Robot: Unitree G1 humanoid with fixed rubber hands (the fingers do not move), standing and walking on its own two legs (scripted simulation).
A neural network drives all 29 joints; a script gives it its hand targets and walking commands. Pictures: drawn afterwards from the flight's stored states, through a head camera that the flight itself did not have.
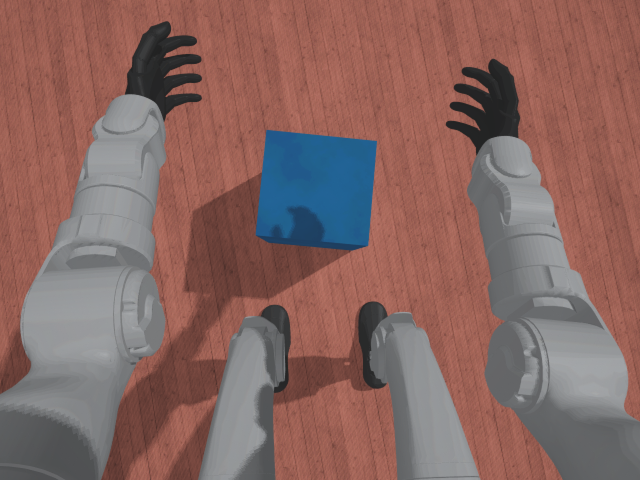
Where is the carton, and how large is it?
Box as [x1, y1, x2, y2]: [256, 130, 376, 250]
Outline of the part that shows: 266,130 256,235 268,242 352,250 367,245 376,141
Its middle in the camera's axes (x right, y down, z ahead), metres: -0.01 -0.09 +0.85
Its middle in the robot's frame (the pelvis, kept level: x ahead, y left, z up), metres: +0.48 +0.01 -0.51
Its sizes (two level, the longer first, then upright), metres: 0.210 0.200 0.250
